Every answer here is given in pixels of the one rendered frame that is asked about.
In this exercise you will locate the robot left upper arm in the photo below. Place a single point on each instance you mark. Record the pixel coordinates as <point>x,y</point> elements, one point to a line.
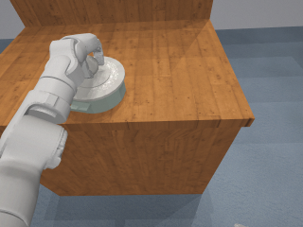
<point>34,146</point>

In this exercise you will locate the knob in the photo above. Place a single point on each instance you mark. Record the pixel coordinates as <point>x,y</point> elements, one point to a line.
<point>92,63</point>

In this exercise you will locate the pot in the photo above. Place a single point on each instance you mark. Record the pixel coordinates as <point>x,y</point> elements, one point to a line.
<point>101,105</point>

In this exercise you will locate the robot left hand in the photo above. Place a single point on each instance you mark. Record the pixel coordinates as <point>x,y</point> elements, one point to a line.
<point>94,45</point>

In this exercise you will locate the table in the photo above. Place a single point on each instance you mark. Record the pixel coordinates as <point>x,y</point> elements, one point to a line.
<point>182,109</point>

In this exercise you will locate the left robot forearm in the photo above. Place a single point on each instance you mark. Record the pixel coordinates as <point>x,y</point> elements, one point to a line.
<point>52,96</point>

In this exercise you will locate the lid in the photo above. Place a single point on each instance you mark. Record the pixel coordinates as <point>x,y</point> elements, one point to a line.
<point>105,82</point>

